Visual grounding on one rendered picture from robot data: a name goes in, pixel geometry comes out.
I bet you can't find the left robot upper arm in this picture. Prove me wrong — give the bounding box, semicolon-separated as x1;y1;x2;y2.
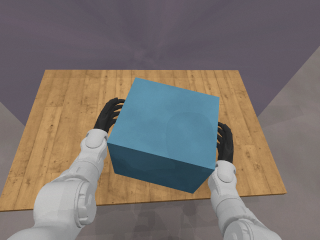
7;180;97;240

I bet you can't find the right robot upper arm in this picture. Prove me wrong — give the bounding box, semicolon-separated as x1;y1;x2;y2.
223;220;282;240

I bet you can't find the right robot hand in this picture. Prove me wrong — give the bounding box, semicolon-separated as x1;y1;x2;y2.
216;122;234;164

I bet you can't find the right robot forearm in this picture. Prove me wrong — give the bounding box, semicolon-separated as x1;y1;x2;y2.
207;160;270;238

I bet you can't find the table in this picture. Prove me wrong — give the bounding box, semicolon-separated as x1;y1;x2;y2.
0;69;287;212

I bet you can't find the left robot forearm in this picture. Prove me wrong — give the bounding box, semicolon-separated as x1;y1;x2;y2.
33;128;109;223

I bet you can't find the carton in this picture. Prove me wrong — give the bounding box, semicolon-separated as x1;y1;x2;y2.
106;77;220;194

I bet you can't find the left robot hand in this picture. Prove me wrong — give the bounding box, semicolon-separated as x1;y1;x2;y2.
93;97;125;133

